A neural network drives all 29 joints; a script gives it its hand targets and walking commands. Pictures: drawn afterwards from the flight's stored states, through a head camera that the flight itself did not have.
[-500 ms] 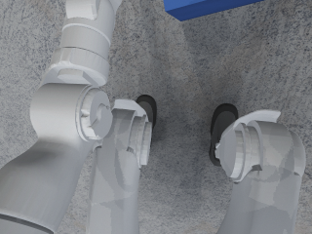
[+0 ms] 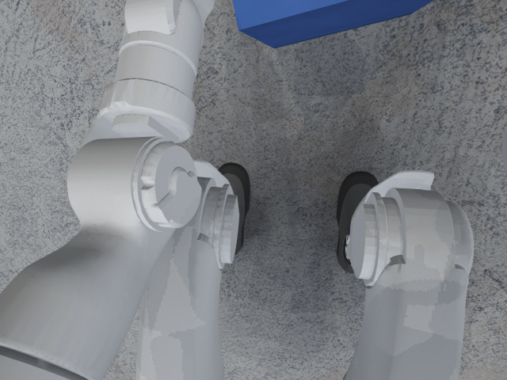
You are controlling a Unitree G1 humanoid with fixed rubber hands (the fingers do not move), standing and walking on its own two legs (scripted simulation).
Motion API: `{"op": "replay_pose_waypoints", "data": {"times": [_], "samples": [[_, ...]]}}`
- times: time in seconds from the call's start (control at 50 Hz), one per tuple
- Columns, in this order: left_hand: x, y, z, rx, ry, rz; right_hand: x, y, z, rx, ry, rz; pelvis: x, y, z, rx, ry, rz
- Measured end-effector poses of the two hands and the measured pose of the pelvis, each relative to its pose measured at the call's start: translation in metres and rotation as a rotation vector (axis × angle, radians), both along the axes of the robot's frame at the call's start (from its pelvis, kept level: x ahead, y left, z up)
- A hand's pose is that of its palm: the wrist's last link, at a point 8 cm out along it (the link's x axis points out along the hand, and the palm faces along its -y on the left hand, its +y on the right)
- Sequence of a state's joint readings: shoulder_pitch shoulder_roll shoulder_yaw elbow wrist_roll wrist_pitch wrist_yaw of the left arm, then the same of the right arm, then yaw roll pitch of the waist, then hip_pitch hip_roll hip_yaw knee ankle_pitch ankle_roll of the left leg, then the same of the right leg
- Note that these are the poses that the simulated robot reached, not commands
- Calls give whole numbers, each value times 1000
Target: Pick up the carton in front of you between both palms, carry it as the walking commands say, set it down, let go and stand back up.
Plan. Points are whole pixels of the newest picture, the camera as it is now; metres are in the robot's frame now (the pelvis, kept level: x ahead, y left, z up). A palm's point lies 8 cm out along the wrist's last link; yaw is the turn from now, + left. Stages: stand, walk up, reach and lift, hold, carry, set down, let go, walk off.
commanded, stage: reach and lift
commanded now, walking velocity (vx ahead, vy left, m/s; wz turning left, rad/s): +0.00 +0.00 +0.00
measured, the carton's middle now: out of the picture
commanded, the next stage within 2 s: none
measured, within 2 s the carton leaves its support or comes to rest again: leaves its support in 0.26 s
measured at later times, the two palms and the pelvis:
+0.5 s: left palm out of the picture +0.53 +0.08 -0.06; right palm out of the picture +0.55 -0.22 -0.06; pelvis +0.00 +0.01 +0.03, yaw -3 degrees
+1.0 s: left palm out of the picture +0.50 +0.10 +0.09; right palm out of the picture +0.50 -0.20 +0.08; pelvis +0.01 +0.02 +0.14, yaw -5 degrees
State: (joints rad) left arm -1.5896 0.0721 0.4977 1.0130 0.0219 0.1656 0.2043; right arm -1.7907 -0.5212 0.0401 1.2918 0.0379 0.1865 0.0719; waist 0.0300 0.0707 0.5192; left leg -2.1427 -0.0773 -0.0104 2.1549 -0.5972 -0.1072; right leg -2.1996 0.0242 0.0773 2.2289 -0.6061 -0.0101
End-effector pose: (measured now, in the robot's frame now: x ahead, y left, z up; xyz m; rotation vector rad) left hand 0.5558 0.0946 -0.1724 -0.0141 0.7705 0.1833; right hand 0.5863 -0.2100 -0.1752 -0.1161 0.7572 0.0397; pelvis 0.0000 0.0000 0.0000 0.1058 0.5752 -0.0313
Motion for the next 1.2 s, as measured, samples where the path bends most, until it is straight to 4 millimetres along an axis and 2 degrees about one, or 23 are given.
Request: {"op": "replay_pose_waypoints", "data": {"times": [0.2,0.3,0.36,0.42,0.52,0.6,0.7,0.82,0.98,1.2], "samples": [[7,3,3,-18,-4,11,-4,1,-2,25,-2,-9,8,-4,-7,-6,33,9],[4,0,18,-8,-28,27,-12,2,8,1,-12,-36,9,-3,-4,-6,52,2],[-3,-4,39,-5,-61,51,-18,2,30,-10,-32,-58,9,0,1,-9,70,-6],[-11,-7,68,-19,-89,49,-26,-2,64,2,-56,-83,6,4,12,-11,92,-19],[-24,-11,121,-30,-97,32,-44,-6,122,21,-60,-127,0,11,37,-16,126,-43],[-35,-10,152,-21,-79,20,-57,-5,155,14,-42,-132,-6,14,59,-19,146,-54],[-44,-4,180,-12,-77,19,-66,2,182,16,-40,-134,-10,16,83,-21,165,-57],[-46,2,208,-10,-99,14,-72,7,206,30,-59,-150,-8,16,105,-28,183,-55],[-50,2,253,-9,-107,-12,-87,8,247,43,-66,-186,6,16,138,-34,182,-61],[-70,9,328,-7,-97,-37,-115,15,320,50,-55,-217,27,15,195,-50,105,-72]]}}
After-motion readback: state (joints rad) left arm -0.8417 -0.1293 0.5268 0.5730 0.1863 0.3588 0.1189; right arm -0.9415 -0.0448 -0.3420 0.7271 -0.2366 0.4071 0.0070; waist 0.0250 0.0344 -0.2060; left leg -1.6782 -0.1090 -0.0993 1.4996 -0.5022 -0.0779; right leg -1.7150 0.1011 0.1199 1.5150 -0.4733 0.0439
